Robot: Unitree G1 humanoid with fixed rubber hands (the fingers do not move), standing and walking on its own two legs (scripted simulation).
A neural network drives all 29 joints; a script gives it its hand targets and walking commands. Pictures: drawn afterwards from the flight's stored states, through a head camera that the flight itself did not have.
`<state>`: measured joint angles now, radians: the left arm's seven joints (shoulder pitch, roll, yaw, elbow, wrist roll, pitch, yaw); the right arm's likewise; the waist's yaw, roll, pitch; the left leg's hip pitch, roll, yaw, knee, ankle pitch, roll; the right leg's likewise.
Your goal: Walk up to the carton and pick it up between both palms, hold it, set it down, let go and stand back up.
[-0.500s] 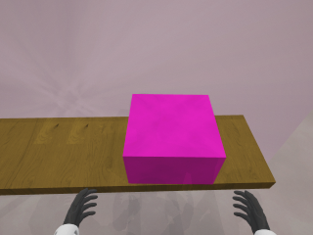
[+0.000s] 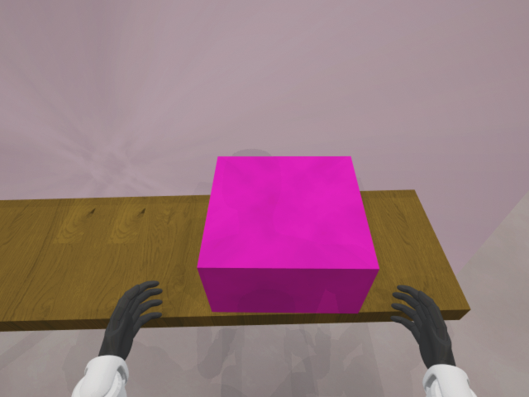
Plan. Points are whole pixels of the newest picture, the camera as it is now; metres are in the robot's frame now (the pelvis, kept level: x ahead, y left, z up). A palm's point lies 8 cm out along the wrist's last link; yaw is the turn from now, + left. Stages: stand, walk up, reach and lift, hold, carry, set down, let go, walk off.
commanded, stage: reach and lift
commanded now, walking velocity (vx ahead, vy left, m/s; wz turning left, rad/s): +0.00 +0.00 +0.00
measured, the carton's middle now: (284, 231) +0.43 +0.01 -0.03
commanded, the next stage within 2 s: none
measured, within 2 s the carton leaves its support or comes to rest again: neither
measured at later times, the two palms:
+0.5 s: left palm (130, 274) +0.29 +0.25 +0.02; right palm (426, 285) +0.29 -0.21 +0.02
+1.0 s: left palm (138, 215) +0.37 +0.25 +0.07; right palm (423, 226) +0.37 -0.21 +0.07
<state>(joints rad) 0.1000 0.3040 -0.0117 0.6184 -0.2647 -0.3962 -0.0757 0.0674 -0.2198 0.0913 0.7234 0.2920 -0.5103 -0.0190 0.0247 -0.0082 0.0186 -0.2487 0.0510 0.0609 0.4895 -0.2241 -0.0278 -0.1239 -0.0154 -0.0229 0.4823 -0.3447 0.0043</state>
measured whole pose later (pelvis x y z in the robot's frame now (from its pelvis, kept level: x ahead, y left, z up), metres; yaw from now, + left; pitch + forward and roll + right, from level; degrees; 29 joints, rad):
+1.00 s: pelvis -0.02 +0.00 +0.00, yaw -1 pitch +10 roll -1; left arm -0.63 0.37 0.02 0.85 -0.27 0.00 -0.04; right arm -0.60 -0.35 0.12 0.89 0.44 -0.10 -0.05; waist 0.02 -0.01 -0.10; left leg -0.48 0.07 0.05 0.45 -0.15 -0.02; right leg -0.34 0.01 -0.02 0.42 -0.25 0.01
